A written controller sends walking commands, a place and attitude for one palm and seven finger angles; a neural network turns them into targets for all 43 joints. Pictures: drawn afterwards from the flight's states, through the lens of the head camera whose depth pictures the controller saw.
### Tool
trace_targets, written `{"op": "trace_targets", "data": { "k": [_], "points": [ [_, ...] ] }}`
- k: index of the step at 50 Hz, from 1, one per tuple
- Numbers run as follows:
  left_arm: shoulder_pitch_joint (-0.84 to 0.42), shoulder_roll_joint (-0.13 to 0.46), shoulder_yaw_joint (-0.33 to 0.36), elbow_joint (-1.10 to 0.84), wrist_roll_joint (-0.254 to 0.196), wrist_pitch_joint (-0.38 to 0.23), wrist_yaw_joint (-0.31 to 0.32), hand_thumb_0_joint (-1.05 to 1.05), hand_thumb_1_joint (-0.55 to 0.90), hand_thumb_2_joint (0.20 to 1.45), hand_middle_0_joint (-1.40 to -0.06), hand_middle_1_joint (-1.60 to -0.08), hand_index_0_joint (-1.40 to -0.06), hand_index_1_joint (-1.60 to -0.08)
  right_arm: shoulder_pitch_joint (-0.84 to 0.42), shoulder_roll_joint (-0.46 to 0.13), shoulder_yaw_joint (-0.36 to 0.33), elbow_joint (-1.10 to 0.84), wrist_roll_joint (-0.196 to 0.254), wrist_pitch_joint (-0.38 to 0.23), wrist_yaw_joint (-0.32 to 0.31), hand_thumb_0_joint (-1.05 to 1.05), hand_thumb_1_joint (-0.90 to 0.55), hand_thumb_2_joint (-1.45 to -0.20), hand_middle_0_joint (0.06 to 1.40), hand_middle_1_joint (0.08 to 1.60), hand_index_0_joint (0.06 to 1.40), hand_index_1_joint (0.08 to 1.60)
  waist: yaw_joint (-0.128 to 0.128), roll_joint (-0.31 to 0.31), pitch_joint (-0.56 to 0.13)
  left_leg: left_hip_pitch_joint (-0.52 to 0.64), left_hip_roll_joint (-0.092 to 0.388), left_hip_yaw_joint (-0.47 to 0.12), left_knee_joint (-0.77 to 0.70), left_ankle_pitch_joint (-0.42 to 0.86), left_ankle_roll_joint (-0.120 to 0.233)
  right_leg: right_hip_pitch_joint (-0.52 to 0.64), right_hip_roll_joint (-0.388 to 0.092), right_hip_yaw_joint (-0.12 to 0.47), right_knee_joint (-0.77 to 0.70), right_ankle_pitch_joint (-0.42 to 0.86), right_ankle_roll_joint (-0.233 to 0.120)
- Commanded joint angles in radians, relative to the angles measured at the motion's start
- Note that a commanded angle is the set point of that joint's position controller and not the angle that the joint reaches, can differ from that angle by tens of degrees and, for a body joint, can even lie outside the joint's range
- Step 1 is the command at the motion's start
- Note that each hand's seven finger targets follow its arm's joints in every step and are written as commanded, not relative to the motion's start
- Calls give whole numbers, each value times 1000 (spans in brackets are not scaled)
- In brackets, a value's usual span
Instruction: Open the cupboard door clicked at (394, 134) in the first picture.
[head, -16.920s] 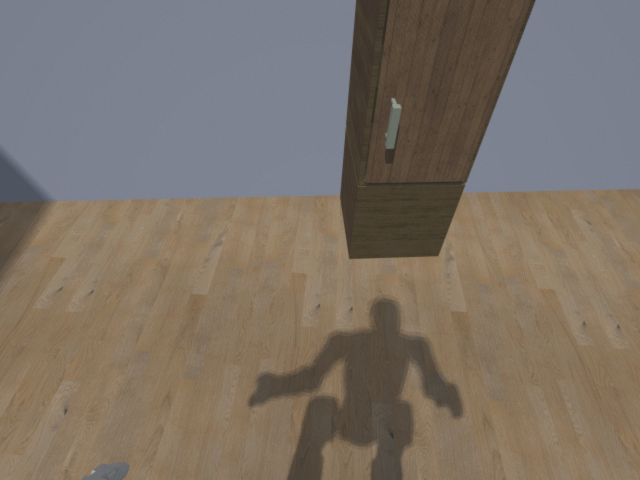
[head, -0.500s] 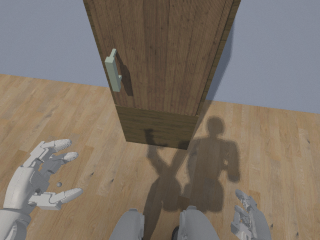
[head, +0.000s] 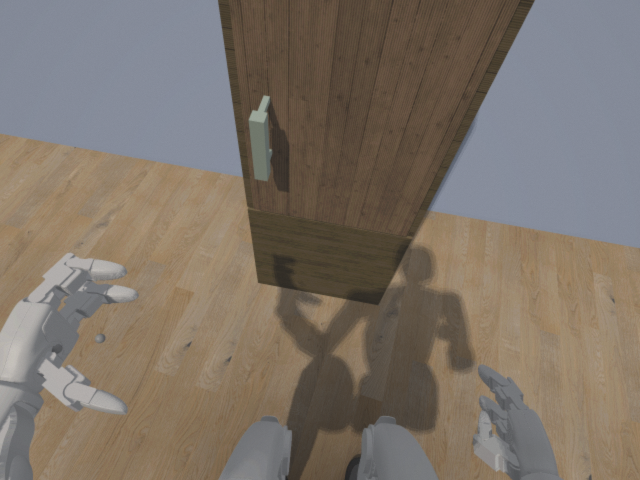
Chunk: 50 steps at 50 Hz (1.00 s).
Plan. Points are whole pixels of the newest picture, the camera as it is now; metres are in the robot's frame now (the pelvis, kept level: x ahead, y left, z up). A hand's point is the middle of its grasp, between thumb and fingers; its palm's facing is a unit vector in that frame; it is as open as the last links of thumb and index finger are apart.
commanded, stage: raise the hand with hooked fingers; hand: left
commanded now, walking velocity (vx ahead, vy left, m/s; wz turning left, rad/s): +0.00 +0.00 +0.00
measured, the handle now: (263, 139) +0.61 +0.14 +0.01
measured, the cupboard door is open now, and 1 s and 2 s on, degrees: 0 0 0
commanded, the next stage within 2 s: move the hooked fingers beside the handle in 0.72 s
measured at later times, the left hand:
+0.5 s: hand (100, 310) +0.29 +0.27 +0.03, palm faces -0.09 -0.99 -0.06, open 13.9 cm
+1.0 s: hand (124, 299) +0.31 +0.26 +0.02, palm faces -0.10 -0.99 -0.04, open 13.9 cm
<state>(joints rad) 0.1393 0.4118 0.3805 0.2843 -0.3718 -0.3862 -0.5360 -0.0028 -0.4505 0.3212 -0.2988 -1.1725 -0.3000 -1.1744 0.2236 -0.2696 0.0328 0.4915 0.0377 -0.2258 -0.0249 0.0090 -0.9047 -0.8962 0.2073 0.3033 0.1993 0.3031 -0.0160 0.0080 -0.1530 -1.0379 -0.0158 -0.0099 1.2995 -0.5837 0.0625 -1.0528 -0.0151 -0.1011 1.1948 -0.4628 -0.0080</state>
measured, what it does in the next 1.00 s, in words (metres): stands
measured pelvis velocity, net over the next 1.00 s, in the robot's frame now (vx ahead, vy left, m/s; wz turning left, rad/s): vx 0.00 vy -0.02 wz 0.00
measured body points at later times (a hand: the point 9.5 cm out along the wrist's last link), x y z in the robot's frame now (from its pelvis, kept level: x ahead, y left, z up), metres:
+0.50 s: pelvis +0.01 +0.00 +0.00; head +0.11 +0.03 +0.43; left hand +0.29 +0.33 +0.04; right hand +0.17 -0.26 -0.07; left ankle +0.02 +0.08 -0.63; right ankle +0.06 -0.13 -0.63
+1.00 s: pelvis +0.00 -0.02 -0.01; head +0.11 +0.01 +0.43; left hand +0.31 +0.31 +0.03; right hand +0.18 -0.27 -0.09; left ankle +0.02 +0.08 -0.63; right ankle +0.06 -0.13 -0.63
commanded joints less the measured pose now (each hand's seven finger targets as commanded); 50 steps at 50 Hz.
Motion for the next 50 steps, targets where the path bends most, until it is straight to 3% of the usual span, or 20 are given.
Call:
{"op": "trace_targets", "data": {
  "k": [1, 2, 4, 7, 11, 14, 16, 18, 21, 27, 30, 34, 37, 41, 45, 49, 50],
  "points": [
    [-186, 213, 86, -172, -23, -47, -41, 0, -500, 300, -300, -1200, -300, -1200, 19, -199, -86, -120, 11, -49, -22, 0, -900, -900, 200, 300, 200, 300, -14, 99, -255, 205, 17, -111, -282, 219, -79, 123, 45, 22, -107, 35, -31],
    [-206, 230, 107, -176, -29, -60, -45, 0, -500, 300, -300, -1200, -300, -1200, 20, -199, -85, -118, 9, -51, -25, 0, -900, -900, 200, 300, 200, 300, -9, 87, -278, 208, 17, -113, -275, 230, -78, 129, 45, 23, -102, 38, -31],
    [-253, 268, 140, -172, -37, -82, -49, 0, -500, 300, -300, -1200, -300, -1200, 22, -200, -81, -109, 5, -55, -29, 0, -900, -900, 200, 300, 200, 300, 2, 130, -282, 222, 17, -119, -267, 273, -94, 109, 50, 19, -77, 49, -41],
    [-253, 272, 151, -137, -40, -91, -62, 0, -500, 300, -300, -1200, -300, -1200, 19, -202, -82, -98, 4, -54, -27, 0, -900, -900, 200, 300, 200, 300, 9, 147, -306, 257, 20, -127, -269, 306, -104, 94, 43, 17, -72, 57, -37],
    [-247, 296, 163, -54, -35, -42, -100, 0, -500, 300, -300, -1200, -300, -1200, 32, -211, -84, -98, 8, -39, -26, 0, -900, -900, 200, 300, 200, 300, 12, 142, -329, 254, 26, -121, -254, 396, -104, 101, 41, 15, -75, 86, -34],
    [-204, 259, 135, -68, -54, -8, -125, 0, -500, 300, -300, -1200, -300, -1200, 34, -210, -88, -118, 14, -40, -19, 0, -900, -900, 200, 300, 200, 300, 19, 137, -353, 267, 25, -114, -250, 463, -100, 130, 43, 16, -86, 115, -34],
    [-192, 274, 145, -106, -56, -4, -122, 0, -500, 300, -300, -1200, -300, -1200, 38, -211, -93, -117, 14, -39, -12, 0, -900, -900, 200, 300, 200, 300, 21, 142, -382, 297, 29, -114, -246, 506, -102, 131, 41, 16, -91, 136, -29],
    [-187, 274, 156, -110, -62, -14, -106, 0, -500, 300, -300, -1200, -300, -1200, 38, -206, -93, -118, 12, -36, -10, 0, -900, -900, 200, 300, 200, 300, 15, 90, -356, 249, 25, -101, -239, 455, -89, 150, 45, 18, -98, 129, -27],
    [-207, 291, 185, -107, -64, -47, -77, 0, -500, 300, -300, -1200, -300, -1200, 36, -200, -91, -110, 7, -35, -12, 0, -900, -900, 200, 300, 200, 300, 10, 78, -338, 190, 18, -83, -222, 395, -78, 163, 45, 27, -94, 113, -29],
    [-209, 272, 148, -102, -47, -61, -74, 0, -500, 300, -300, -1200, -300, -1200, 33, -199, -87, -109, 10, -32, -15, 0, -900, -900, 200, 300, 200, 300, 5, 137, -321, 182, 15, -70, -226, 339, -66, 165, 39, 42, -108, 90, -31],
    [-207, 287, 143, -130, -38, -51, -85, 0, -500, 300, -300, -1200, -300, -1200, 35, -197, -86, -111, 11, -31, -15, 0, -900, -900, 200, 300, 200, 300, 1, 146, -353, 203, 17, -70, -226, 356, -61, 180, 40, 47, -116, 104, -30],
    [-203, 319, 184, -143, -54, -54, -72, 0, -500, 300, -300, -1200, -300, -1200, 28, -190, -82, -114, 9, -30, -20, 0, -900, -900, 200, 300, 200, 300, 6, 125, -338, 169, 13, -65, -217, 353, -53, 206, 43, 49, -116, 112, -30],
    [-197, 294, 192, -118, -72, -66, -66, 0, -500, 300, -300, -1200, -300, -1200, 24, -183, -79, -110, 10, -27, -24, 0, -900, -900, 200, 300, 200, 300, 5, 75, -336, 130, 11, -53, -204, 315, -45, 234, 38, 61, -125, 101, -21],
    [-216, 260, 153, -56, -67, -57, -80, 0, -500, 300, -300, -1200, -300, -1200, 23, -185, -76, -106, 12, -25, -28, 0, -900, -900, 200, 300, 200, 300, -12, 73, -295, 88, 8, -45, -192, 254, -40, 212, 35, 76, -136, 53, -21],
    [-391, 266, 106, -9, -37, -47, -99, 0, -500, 300, -300, -1200, -300, -1200, 40, -195, -71, -82, 12, -23, -40, 0, -900, -900, 200, 300, 200, 300, -46, 79, -279, 73, 14, -47, -172, 225, -32, 163, 36, 83, -127, 40, -22],
    [-519, 301, 103, -36, -29, -63, -100, 0, -500, 300, -300, -1200, -300, -1200, 44, -200, -71, -69, 9, -31, -51, 0, -900, -900, 200, 300, 200, 300, -41, 130, -348, 118, 16, -53, -159, 265, -34, 151, 35, 81, -102, 73, -29],
    [-514, 340, 139, -16, -21, -62, -96, 0, -500, 300, -300, -1200, -300, -1200, 52, -204, -72, -63, 9, -27, -51, 0, -900, -900, 200, 300, 200, 300, -27, 124, -378, 135, 18, -56, -169, 280, -40, 164, 33, 79, -101, 82, -29]
  ]
}}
